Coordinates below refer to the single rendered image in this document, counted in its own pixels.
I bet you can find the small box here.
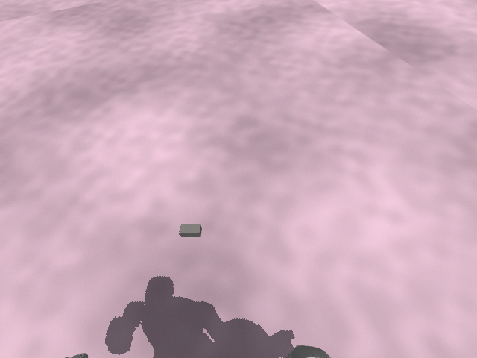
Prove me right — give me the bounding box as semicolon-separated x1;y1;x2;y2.
180;224;202;237

